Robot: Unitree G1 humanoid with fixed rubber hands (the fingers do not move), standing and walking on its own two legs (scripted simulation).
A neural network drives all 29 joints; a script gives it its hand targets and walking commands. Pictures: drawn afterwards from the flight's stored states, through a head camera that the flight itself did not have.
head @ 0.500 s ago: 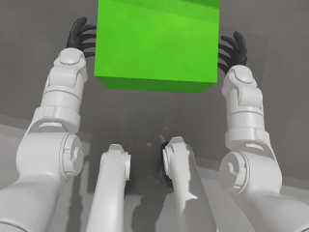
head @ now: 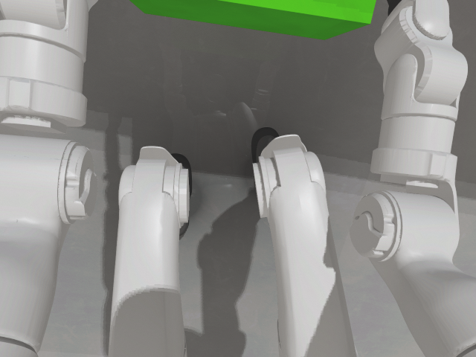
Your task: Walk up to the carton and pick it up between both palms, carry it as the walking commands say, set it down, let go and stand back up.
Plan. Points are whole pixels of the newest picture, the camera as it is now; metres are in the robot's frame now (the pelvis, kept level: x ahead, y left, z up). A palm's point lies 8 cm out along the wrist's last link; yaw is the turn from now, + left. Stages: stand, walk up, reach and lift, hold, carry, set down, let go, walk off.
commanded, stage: set down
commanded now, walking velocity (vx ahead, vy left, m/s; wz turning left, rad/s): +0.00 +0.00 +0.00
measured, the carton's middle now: out of the picture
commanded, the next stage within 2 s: none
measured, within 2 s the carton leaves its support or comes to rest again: rests again in 1.94 s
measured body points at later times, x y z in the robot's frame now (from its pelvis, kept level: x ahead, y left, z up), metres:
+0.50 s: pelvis +0.04 -0.01 -0.03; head +0.44 +0.00 +0.15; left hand +0.61 +0.15 -0.26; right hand +0.56 -0.22 -0.24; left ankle +0.12 +0.11 -0.43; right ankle +0.17 -0.13 -0.43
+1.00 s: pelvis +0.03 -0.02 -0.08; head +0.42 +0.00 +0.14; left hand +0.61 +0.19 -0.27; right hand +0.58 -0.19 -0.27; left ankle +0.12 +0.10 -0.43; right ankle +0.17 -0.13 -0.43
